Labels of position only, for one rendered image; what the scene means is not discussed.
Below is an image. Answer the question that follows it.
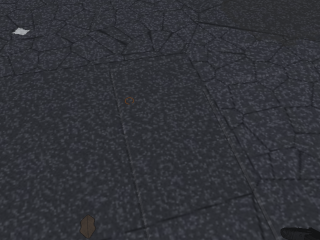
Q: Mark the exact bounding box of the right robot hand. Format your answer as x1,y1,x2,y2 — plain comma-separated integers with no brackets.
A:
280,227,320,240

